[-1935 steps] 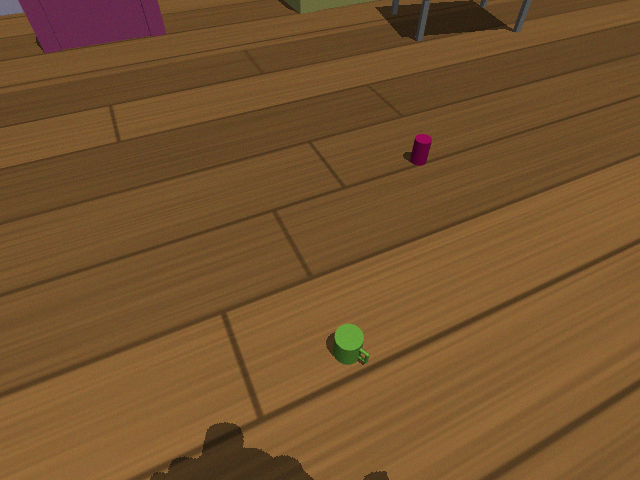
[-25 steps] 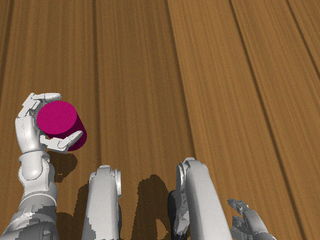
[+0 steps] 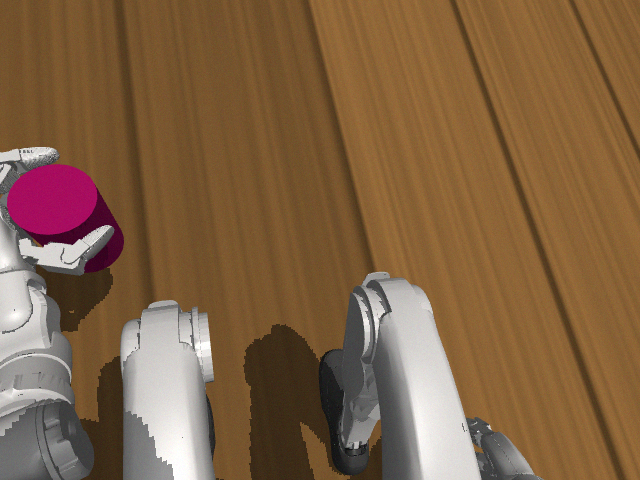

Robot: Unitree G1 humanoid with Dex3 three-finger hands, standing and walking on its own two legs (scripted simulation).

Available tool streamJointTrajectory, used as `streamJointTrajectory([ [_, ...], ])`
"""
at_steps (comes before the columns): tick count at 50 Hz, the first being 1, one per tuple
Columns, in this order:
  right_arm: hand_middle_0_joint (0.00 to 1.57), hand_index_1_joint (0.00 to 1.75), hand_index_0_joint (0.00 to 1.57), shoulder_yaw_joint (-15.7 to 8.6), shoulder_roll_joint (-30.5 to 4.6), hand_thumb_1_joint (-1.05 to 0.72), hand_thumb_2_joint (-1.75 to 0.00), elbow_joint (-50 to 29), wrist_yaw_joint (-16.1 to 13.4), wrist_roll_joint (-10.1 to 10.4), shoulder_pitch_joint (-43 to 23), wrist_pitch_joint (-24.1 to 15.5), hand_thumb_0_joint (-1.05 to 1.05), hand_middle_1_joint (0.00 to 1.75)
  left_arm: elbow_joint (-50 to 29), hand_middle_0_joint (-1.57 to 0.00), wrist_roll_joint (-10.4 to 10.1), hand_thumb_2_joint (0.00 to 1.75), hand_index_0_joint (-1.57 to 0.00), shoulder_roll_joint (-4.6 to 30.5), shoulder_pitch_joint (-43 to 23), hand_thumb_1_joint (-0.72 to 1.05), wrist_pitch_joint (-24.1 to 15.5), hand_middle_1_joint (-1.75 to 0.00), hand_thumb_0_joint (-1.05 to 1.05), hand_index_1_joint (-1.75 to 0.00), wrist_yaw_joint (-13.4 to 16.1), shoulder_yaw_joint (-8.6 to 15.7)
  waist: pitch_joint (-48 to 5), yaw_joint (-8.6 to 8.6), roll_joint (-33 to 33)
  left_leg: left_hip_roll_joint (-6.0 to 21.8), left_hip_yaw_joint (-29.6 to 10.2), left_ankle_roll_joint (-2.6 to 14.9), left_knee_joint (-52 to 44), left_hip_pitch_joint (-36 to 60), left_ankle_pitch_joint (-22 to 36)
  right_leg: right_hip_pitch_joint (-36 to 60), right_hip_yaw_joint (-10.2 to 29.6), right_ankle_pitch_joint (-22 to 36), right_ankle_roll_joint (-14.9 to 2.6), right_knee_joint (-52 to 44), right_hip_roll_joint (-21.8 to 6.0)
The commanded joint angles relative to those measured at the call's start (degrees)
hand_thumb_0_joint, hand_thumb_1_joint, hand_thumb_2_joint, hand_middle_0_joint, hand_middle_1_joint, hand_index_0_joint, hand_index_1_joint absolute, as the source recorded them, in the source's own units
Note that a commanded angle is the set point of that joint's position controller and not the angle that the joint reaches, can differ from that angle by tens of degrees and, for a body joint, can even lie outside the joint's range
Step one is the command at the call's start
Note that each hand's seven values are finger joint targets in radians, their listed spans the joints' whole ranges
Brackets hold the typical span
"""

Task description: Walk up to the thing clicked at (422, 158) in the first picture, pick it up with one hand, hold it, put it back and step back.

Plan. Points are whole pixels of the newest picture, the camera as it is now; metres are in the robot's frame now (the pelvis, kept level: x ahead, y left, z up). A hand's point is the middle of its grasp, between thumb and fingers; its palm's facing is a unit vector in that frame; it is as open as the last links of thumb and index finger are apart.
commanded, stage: crouch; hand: left
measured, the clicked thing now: (74, 223) +0.44 +0.24 -0.11
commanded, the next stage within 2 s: lower in 0.42 s
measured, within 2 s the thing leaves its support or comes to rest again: neither
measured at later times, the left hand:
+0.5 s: hand (71, 225) +0.45 +0.25 -0.13, palm faces +0.26 -0.96 -0.04, open 11.3 cm
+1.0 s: hand (89, 235) +0.45 +0.25 -0.19, palm faces +0.29 -0.96 -0.03, open 11.3 cm
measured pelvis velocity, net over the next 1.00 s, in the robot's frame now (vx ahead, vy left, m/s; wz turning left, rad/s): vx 0.00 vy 0.01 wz -0.10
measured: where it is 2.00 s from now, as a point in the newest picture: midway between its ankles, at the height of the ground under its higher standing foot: (273, 454)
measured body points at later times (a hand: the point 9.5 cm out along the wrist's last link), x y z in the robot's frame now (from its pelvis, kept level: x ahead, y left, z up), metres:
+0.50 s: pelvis +0.00 +0.01 -0.03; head +0.23 +0.09 +0.35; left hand +0.43 +0.30 -0.13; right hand +0.10 -0.27 -0.13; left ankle +0.09 +0.13 -0.31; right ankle +0.12 -0.13 -0.31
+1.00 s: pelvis +0.00 +0.01 -0.05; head +0.25 +0.12 +0.31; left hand +0.43 +0.30 -0.19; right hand +0.09 -0.27 -0.12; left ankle +0.09 +0.13 -0.31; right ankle +0.12 -0.13 -0.31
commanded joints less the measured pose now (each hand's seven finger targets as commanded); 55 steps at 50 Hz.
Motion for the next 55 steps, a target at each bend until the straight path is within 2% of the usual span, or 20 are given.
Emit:
streamJointTrajectory([
  [1,0.20,0.30,0.20,-3.5,-14.4,-0.93,-0.92,-2.9,-0.5,-0.3,6.9,-0.3,0.00,0.30,-17.8,-1.16,-1.7,1.19,-1.16,17.1,-22.7,0.08,-8.2,-1.29,0.00,-1.30,-0.4,1.8,-41.9,0.14,16.8,-0.7,3.6,1.10,-17.1,25.0,5.5,21.7,-3.7,5.1,-2.77,-10.2,2.2],
  [6,0.20,0.30,0.20,-2.3,-15.0,-0.93,-0.92,-2.5,-0.4,-0.9,7.0,0.0,0.00,0.30,-16.5,-1.16,-2.3,1.20,-1.16,17.5,-21.9,0.10,-8.4,-1.28,0.00,-1.30,-0.5,2.2,-40.2,-0.58,15.6,-0.8,3.4,1.42,-14.4,22.4,6.2,22.3,-4.0,6.5,-2.52,-9.5,2.5],
  [8,0.20,0.30,0.20,-1.9,-15.5,-0.94,-0.92,-2.5,-0.3,-1.3,6.8,0.1,0.00,0.30,-16.0,-1.16,-2.0,1.20,-1.16,16.8,-21.9,0.10,-8.5,-1.29,0.00,-1.30,-0.9,1.0,-39.6,-1.19,17.2,-0.7,3.0,1.20,-14.0,23.9,7.0,20.9,-4.4,7.2,-2.64,-8.6,2.4],
  [11,0.20,0.30,0.20,-1.4,-15.9,-0.93,-0.91,-2.6,-0.1,-1.6,6.3,0.2,0.00,0.30,-15.9,-1.15,-2.1,1.19,-1.15,18.0,-21.2,0.13,-8.8,-1.28,0.00,-1.29,-0.9,1.6,-38.5,-0.94,17.9,-0.6,2.7,1.15,-13.4,23.3,6.8,20.3,-4.8,6.9,-2.67,-7.8,2.6],
  [14,0.20,0.30,0.20,-0.7,-16.5,-0.93,-0.92,-3.0,0.2,-2.1,5.9,0.4,0.00,0.30,-14.9,-1.15,-2.4,1.22,-1.15,17.1,-20.1,0.13,-9.1,-1.29,0.00,-1.31,-0.7,1.4,-37.3,-1.97,17.5,-0.6,2.1,1.16,-12.8,23.0,7.1,20.7,-5.3,7.5,-2.49,-7.5,2.5],
  [15,0.20,0.30,0.20,-0.6,-16.7,-0.94,-0.92,-3.0,0.3,-2.2,5.7,0.5,0.00,0.30,-16.8,-1.17,-2.1,1.21,-1.17,18.3,-22.0,0.10,-9.4,-1.29,0.00,-1.31,-0.4,1.5,-36.9,-1.76,18.3,-0.4,2.0,1.06,-12.9,22.9,6.9,19.9,-5.5,7.1,-2.62,-7.0,2.5],
  [17,0.20,0.30,0.20,-0.5,-17.1,-0.93,-0.92,-3.1,0.3,-2.5,5.6,0.9,0.00,0.30,-15.5,-1.16,-1.8,1.20,-1.16,19.0,-19.6,0.07,-9.4,-1.29,0.00,-1.30,-0.3,2.2,-37.4,-1.34,18.4,-0.3,1.7,0.81,-12.7,24.1,7.9,19.7,-5.7,7.8,-2.67,-6.7,2.6],
  [19,0.20,0.30,0.20,-0.1,-17.4,-0.94,-0.92,-3.2,0.4,-2.7,5.5,1.1,0.00,0.30,-17.4,-1.16,-1.9,1.20,-1.16,18.9,-21.1,0.07,-10.0,-1.29,0.00,-1.30,-0.5,1.3,-38.1,-1.96,20.1,-0.2,1.4,0.54,-12.4,25.2,9.3,19.6,-6.0,8.9,-2.83,-5.8,2.7],
  [21,0.20,0.30,0.20,0.4,-17.5,-0.94,-0.92,-3.3,0.5,-3.0,5.2,1.1,0.00,0.30,-16.5,-1.17,-2.0,1.20,-1.17,20.1,-19.6,0.07,-9.9,-1.29,0.00,-1.31,-0.3,2.3,-38.4,-1.99,19.3,-0.2,1.5,0.82,-11.2,24.4,10.5,21.3,-5.9,10.2,-2.58,-6.0,2.8],
  [23,0.20,0.30,0.20,0.8,-17.4,-0.94,-0.92,-3.3,0.6,-3.1,5.1,1.2,0.00,0.30,-15.6,-1.16,-2.3,1.19,-1.16,18.2,-19.7,0.07,-9.9,-1.28,0.00,-1.30,-0.1,1.2,-36.8,-2.61,18.7,-0.2,1.3,0.90,-11.0,23.2,9.4,20.7,-5.9,9.5,-2.55,-5.9,2.8],
  [25,0.20,0.30,0.20,1.0,-17.9,-0.94,-0.92,-3.6,0.6,-3.3,4.7,1.4,0.00,0.30,-17.9,-1.18,-2.1,1.19,-1.17,20.9,-21.4,0.05,-10.3,-1.29,0.00,-1.31,0.2,2.1,-37.2,-2.41,20.4,-0.1,0.9,0.62,-11.3,24.5,9.7,20.4,-6.3,9.6,-2.69,-5.6,2.9],
  [31,0.20,0.30,0.20,3.0,-18.2,-0.94,-0.92,-5.0,1.1,-3.8,3.0,1.4,0.00,0.30,-9.8,-1.19,-2.2,1.17,-1.19,19.3,-20.0,-0.03,-11.0,-1.33,0.00,-1.34,0.9,1.3,-32.3,-4.69,15.9,-0.1,0.3,1.28,-9.0,19.1,6.9,21.1,-7.1,8.1,-2.25,-5.9,3.3],
  [32,0.20,0.30,0.20,3.5,-18.4,-0.94,-0.92,-4.6,1.2,-3.9,2.9,1.4,0.00,0.30,-6.6,-1.18,-2.3,1.18,-1.18,17.7,-18.5,0.00,-11.2,-1.32,0.00,-1.34,1.0,0.7,-30.3,-5.14,15.2,0.1,-0.1,1.25,-8.9,19.2,6.8,20.1,-7.4,7.9,-2.21,-5.8,3.2],
  [37,0.20,0.30,0.20,5.2,-20.2,-0.93,-0.91,-5.7,1.5,-5.4,0.6,1.8,0.00,0.30,-7.3,-1.20,-0.6,1.16,-1.20,25.7,-20.2,0.03,-14.1,-1.32,0.00,-1.33,1.5,3.6,-30.1,-4.93,18.9,0.6,-1.2,0.56,-8.9,22.6,7.3,19.5,-8.5,7.8,-2.33,-4.2,3.4],
  [38,0.20,0.30,0.20,5.8,-20.2,-0.93,-0.91,-5.9,1.6,-5.8,0.7,1.8,0.00,0.30,-6.8,-1.19,-0.9,1.16,-1.20,24.0,-20.1,0.04,-14.5,-1.32,0.00,-1.32,1.4,2.5,-30.8,-6.11,19.4,0.7,-1.3,0.44,-8.5,23.6,8.5,20.7,-8.7,9.2,-2.23,-4.1,3.4],
  [41,0.20,0.30,0.20,7.1,-20.7,-0.94,-0.91,-5.9,1.7,-6.4,0.0,1.6,0.00,0.30,-6.1,-1.17,-1.7,1.15,-1.17,25.3,-19.9,0.04,-15.6,-1.29,0.00,-1.30,1.6,3.8,-30.4,-6.07,20.1,0.8,-1.8,0.25,-8.2,23.6,8.3,21.5,-9.1,9.2,-2.17,-3.8,3.6],
  [44,0.20,0.30,0.20,7.8,-21.8,-0.94,-0.92,-7.3,1.6,-7.1,-1.7,1.6,0.00,0.30,-7.7,-1.16,-1.2,1.15,-1.16,30.0,-20.3,0.02,-16.8,-1.29,0.00,-1.30,2.8,6.2,-30.7,-5.84,22.4,1.1,-2.1,-0.04,-7.7,24.6,9.0,22.3,-9.6,9.8,-2.24,-3.2,3.8],
  [46,0.20,0.30,0.20,8.3,-22.0,-0.94,-0.92,-7.5,1.7,-7.6,-2.6,1.5,0.00,0.30,-6.9,-1.14,-1.0,1.16,-1.15,28.5,-19.7,0.04,-17.3,-1.29,0.00,-1.30,2.8,4.7,-29.4,-6.92,22.8,1.3,-2.3,-0.07,-7.1,24.4,9.6,22.6,-9.7,10.6,-2.15,-2.9,3.8],
  [48,0.20,0.30,0.20,8.8,-22.2,-0.94,-0.92,-7.3,1.6,-7.9,-2.6,1.4,0.00,0.30,-7.2,-1.15,-1.0,1.16,-1.16,30.1,-19.6,0.02,-17.6,-1.29,0.00,-1.30,3.3,5.6,-29.6,-7.00,22.3,1.4,-2.4,0.02,-6.3,24.1,10.3,23.6,-9.7,11.5,-2.00,-3.3,4.1],
  [55,0.20,0.30,0.20,10.3,-23.6,-0.94,-0.91,-8.5,1.9,-8.9,-4.3,1.4,0.00,0.30,-2.8,-1.18,-0.8,1.19,-1.19,29.3,-18.3,0.04,-18.5,-1.32,0.00,-1.33,4.2,4.6,-25.6,-8.87,22.0,1.7,-4.2,-0.34,-6.2,24.3,9.6,22.8,-11.8,11.4,-1.74,-2.8,4.2],
])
